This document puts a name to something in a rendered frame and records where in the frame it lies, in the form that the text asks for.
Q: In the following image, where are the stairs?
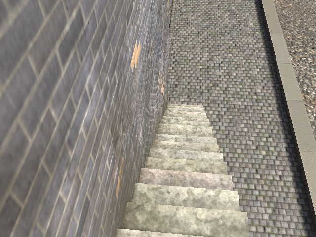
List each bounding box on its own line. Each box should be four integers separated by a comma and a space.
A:
115, 104, 250, 237

